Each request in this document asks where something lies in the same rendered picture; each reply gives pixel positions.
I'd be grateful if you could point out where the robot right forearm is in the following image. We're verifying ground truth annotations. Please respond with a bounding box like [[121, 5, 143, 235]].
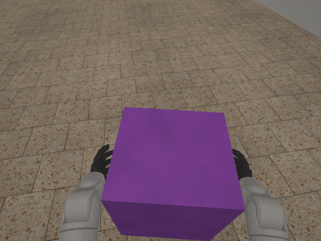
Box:
[[239, 177, 289, 241]]

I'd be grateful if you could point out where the right robot hand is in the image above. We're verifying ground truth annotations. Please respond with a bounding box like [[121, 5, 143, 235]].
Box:
[[232, 149, 252, 180]]

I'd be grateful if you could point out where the robot left forearm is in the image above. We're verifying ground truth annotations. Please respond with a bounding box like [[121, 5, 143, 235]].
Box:
[[59, 172, 105, 241]]

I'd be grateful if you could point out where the carton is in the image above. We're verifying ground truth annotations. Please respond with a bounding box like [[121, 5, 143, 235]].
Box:
[[101, 107, 245, 241]]

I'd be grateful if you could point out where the left robot hand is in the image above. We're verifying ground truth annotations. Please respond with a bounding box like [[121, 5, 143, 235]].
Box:
[[90, 144, 113, 180]]

